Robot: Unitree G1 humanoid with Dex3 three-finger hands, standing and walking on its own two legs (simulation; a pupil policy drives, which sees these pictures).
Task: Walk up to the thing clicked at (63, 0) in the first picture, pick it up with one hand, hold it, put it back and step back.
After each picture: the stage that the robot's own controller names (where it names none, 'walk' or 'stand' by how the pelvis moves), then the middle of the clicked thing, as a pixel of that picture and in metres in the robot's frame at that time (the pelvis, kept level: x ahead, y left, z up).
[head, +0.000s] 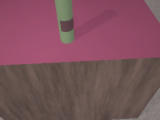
stand; (65, 17) +0.66 +0.10 +0.09
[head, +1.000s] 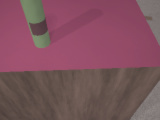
rise first; (36, 18) +0.57 +0.22 +0.12
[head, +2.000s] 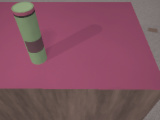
stand; (32, 36) +0.52 +0.22 +0.09
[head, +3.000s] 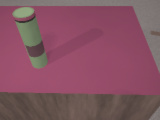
stand; (33, 41) +0.51 +0.23 +0.09
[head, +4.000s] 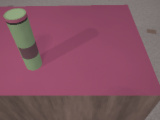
stand; (26, 43) +0.50 +0.25 +0.09
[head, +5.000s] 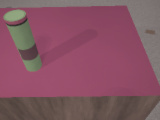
stand; (25, 44) +0.49 +0.25 +0.09
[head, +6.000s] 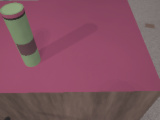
rise first; (24, 39) +0.50 +0.25 +0.09
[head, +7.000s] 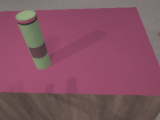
go down; (35, 43) +0.51 +0.25 +0.09
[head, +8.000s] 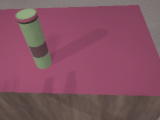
go down; (36, 42) +0.50 +0.24 +0.10
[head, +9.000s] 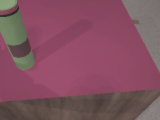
go down; (16, 38) +0.47 +0.22 +0.12
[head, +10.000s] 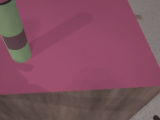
close in; (11, 30) +0.48 +0.23 +0.13
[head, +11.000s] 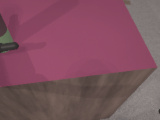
close; out of the picture +0.51 +0.25 +0.15
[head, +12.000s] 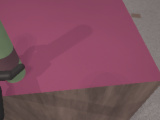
lift; (0, 50) +0.40 +0.24 +0.14
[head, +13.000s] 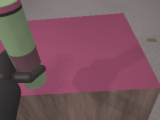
lift; (22, 49) +0.32 +0.18 +0.25
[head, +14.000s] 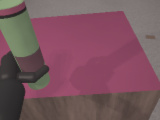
hold; (26, 50) +0.34 +0.17 +0.23
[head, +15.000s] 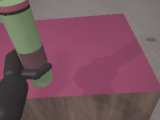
hold; (29, 47) +0.34 +0.17 +0.24
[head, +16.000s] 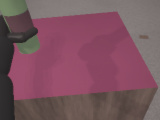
crouch; (15, 12) +0.43 +0.19 +0.30
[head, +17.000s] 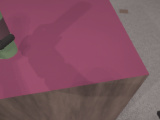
lower; out of the picture +0.50 +0.24 +0.18
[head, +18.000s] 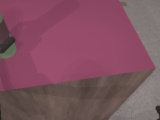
lower; out of the picture +0.49 +0.24 +0.15
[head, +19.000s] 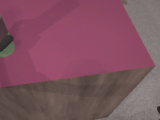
lower; out of the picture +0.49 +0.24 +0.15
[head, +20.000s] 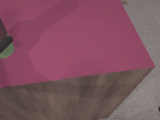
lower; out of the picture +0.49 +0.24 +0.15
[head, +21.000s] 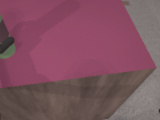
lower; out of the picture +0.49 +0.24 +0.15
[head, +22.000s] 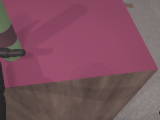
open; out of the picture +0.48 +0.23 +0.15
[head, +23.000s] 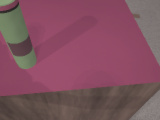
sink last; (17, 36) +0.46 +0.21 +0.13
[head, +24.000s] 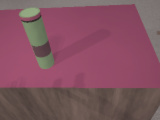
stand; (39, 41) +0.50 +0.23 +0.11
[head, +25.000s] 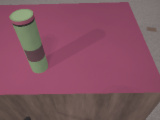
stand; (32, 45) +0.47 +0.22 +0.10
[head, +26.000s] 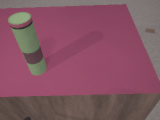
stand; (30, 47) +0.47 +0.23 +0.10
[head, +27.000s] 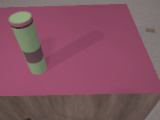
stand; (31, 46) +0.47 +0.23 +0.10
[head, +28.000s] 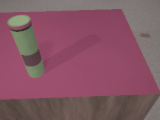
walk; (29, 50) +0.47 +0.22 +0.10
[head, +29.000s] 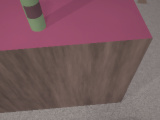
walk; (30, 2) +0.64 +0.25 +0.12
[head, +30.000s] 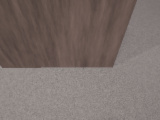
walk; out of the picture +1.00 +0.20 +0.12
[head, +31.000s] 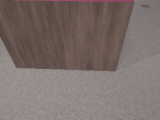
stand; out of the picture +1.16 +0.20 +0.11
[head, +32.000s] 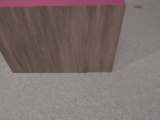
stand; out of the picture +1.16 +0.22 +0.09
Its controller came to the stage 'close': yes
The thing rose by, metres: 0.21
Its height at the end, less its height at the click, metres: +0.00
